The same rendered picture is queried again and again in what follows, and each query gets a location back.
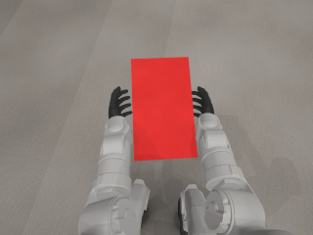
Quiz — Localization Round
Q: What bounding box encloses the robot right upper arm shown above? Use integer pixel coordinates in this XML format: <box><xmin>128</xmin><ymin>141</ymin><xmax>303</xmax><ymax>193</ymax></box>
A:
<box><xmin>204</xmin><ymin>187</ymin><xmax>294</xmax><ymax>235</ymax></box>

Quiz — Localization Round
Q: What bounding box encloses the left robot hand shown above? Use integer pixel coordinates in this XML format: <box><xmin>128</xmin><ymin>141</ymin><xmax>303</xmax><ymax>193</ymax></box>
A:
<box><xmin>109</xmin><ymin>86</ymin><xmax>133</xmax><ymax>119</ymax></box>

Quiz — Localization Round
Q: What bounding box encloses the robot thigh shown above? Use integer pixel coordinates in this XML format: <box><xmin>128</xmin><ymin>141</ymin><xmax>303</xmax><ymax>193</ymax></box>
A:
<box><xmin>180</xmin><ymin>189</ymin><xmax>217</xmax><ymax>235</ymax></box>
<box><xmin>127</xmin><ymin>183</ymin><xmax>151</xmax><ymax>235</ymax></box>

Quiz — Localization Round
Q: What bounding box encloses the robot right forearm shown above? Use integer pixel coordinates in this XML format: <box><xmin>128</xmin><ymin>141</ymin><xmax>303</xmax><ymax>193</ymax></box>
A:
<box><xmin>195</xmin><ymin>113</ymin><xmax>266</xmax><ymax>222</ymax></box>

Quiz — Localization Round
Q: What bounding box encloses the robot left forearm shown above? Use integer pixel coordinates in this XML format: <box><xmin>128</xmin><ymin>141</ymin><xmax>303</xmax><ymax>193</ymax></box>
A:
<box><xmin>78</xmin><ymin>116</ymin><xmax>133</xmax><ymax>234</ymax></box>

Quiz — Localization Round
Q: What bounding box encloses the right robot thigh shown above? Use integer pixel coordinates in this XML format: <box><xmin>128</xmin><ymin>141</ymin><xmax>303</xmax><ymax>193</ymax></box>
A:
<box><xmin>180</xmin><ymin>189</ymin><xmax>217</xmax><ymax>235</ymax></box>

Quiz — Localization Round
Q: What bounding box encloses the robot left upper arm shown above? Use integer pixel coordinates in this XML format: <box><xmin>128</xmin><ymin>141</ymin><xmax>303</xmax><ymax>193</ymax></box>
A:
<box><xmin>68</xmin><ymin>196</ymin><xmax>139</xmax><ymax>235</ymax></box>

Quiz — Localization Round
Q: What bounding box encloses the right robot hand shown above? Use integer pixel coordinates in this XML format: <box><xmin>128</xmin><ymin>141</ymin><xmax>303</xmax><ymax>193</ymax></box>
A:
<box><xmin>192</xmin><ymin>87</ymin><xmax>214</xmax><ymax>118</ymax></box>

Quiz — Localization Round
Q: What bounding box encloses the carton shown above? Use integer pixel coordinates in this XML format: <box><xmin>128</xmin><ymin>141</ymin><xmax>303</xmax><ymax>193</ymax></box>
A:
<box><xmin>131</xmin><ymin>57</ymin><xmax>198</xmax><ymax>162</ymax></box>

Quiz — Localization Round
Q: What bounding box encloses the left robot thigh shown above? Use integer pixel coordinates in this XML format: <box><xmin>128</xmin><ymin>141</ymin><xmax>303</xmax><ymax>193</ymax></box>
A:
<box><xmin>127</xmin><ymin>183</ymin><xmax>151</xmax><ymax>235</ymax></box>

